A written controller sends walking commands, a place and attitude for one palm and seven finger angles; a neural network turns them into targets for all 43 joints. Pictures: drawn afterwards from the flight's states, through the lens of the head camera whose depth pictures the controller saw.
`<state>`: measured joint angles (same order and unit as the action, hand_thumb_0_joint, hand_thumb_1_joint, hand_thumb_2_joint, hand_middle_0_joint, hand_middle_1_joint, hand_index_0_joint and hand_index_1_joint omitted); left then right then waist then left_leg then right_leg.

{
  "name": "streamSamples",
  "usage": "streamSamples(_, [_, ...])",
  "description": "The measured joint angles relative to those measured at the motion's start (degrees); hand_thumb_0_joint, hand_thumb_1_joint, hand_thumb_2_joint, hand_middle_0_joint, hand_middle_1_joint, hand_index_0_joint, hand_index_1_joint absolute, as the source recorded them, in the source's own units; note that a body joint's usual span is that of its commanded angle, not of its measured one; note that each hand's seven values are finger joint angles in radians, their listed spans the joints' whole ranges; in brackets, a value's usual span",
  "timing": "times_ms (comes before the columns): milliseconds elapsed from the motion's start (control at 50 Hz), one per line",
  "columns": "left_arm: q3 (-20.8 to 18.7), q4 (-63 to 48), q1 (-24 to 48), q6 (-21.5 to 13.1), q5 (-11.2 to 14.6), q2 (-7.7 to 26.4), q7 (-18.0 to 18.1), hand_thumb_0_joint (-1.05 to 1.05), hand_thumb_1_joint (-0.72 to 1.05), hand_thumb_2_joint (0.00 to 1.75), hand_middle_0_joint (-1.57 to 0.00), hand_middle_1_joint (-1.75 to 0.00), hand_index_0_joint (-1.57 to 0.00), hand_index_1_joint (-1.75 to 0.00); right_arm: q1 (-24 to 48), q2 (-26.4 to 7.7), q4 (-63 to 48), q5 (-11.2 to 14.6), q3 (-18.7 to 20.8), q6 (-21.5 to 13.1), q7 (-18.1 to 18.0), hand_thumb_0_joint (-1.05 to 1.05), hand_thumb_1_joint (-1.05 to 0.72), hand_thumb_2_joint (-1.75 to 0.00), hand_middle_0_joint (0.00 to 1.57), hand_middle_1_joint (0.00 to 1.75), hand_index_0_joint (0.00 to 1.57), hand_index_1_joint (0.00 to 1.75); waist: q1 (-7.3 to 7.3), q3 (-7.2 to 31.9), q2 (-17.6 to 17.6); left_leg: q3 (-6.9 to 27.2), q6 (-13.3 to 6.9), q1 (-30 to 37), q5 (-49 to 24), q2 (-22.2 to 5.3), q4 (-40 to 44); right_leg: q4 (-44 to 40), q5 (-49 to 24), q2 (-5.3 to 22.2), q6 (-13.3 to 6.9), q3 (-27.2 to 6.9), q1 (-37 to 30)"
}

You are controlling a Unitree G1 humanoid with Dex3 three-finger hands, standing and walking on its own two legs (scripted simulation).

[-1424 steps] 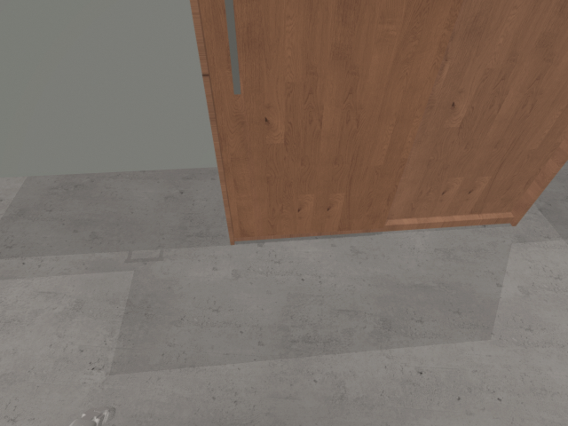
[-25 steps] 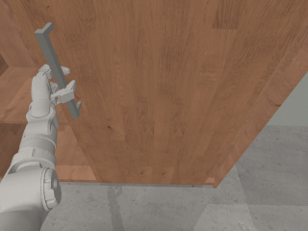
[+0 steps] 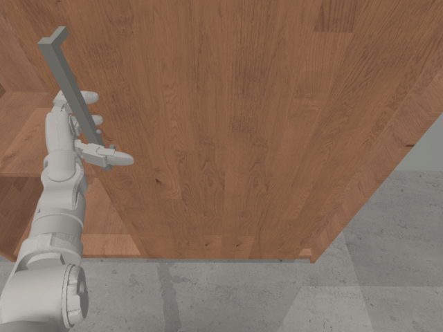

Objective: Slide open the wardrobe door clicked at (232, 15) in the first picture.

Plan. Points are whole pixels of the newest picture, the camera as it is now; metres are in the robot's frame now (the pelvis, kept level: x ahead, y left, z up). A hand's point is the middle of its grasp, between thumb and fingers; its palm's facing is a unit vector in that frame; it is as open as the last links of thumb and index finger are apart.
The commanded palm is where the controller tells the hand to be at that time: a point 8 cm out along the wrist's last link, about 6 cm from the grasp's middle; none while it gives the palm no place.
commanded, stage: slip the hand off the handle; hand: left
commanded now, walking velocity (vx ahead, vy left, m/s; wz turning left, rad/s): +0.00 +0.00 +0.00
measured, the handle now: (88, 110) +0.47 +0.26 +0.14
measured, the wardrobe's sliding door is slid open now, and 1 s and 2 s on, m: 0.57 0.57 0.57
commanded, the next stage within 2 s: draw the hand back to the body in 1.30 s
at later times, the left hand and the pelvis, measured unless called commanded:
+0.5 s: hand (56, 136) +0.42 +0.31 +0.13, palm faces +0.39 -0.91 -0.16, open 14.6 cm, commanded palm +0.38 +0.34 +0.13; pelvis +0.03 +0.00 +0.00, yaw +1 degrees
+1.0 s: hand (32, 171) +0.34 +0.32 +0.12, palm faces +0.42 -0.90 -0.15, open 14.7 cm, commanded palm +0.30 +0.35 +0.13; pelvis +0.02 +0.00 +0.00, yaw +1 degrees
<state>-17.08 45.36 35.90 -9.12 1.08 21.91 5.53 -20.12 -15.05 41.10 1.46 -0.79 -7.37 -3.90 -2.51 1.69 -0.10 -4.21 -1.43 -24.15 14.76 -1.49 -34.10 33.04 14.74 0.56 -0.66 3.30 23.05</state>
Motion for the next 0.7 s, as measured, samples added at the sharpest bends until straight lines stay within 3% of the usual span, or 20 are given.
streamSamples(180, [-0.55, -4.02, -2.61, 2.46, -0.45, -0.98, -1.18, -0.01, -0.55, 0.2, -0.32, -1.2, -0.34, -1.22, 4.06, 0.85, -2.13, -0.02, -0.94, 1.0, -0.23, 0.01, -0.9, -0.9, 0.2, 0.3, 0.2, 0.3, 0.98, 0.63, -0.12, 0.09, 0.0, 1.31, 0.95, 0.3, 0.29, -0.03, 1.14, 0.26, 0.15, 0.05, -1.24])
streamSamples(320, [-3.84, -4.85, -4.45, 4.52, 0.21, 2.29, -2.84, -0.01, -0.55, 0.2, -0.28, -1.17, -0.31, -1.19, 4.74, 0.73, -3.99, 0.35, -1.09, 1.81, -0.86, 0.0, -0.9, -0.9, 0.2, 0.3, 0.2, 0.3, 1.56, 0.9, 0.11, 0.34, 0.32, 1.86, 1.54, 0.04, 0.34, -0.27, 1.71, -0.03, -0.09, 0.27, -1.94])
streamSamples(480, [-5.3, -4.43, -5.08, 4.05, 2.55, 5.73, -8.27, -0.01, -0.55, 0.2, -0.25, -1.16, -0.27, -1.16, 3.38, -0.58, -2.7, 0.86, -0.62, 2.48, -1.54, 0.0, -0.9, -0.9, 0.2, 0.3, 0.2, 0.3, 2.43, 0.71, -0.1, 1.5, 0.46, 1.1, 2.23, 0.0, -0.62, -0.27, 2.31, -0.09, -0.2, 1.39, -2.05])
streamSamples(700, [-8.95, -6.88, -9.16, 3.09, 4.28, 7.47, -12.42, -0.01, -0.55, 0.2, -0.25, -1.15, -0.25, -1.15, 1.26, -0.9, -2.98, 0.89, 0.03, 3.16, -1.45, 0.01, -0.9, -0.9, 0.2, 0.3, 0.2, 0.3, 1.52, 1.7, -0.35, 0.67, 0.32, 0.49, 3.02, -0.37, -1.29, 0.13, 2.56, -0.42, -0.07, 0.51, -1.15])
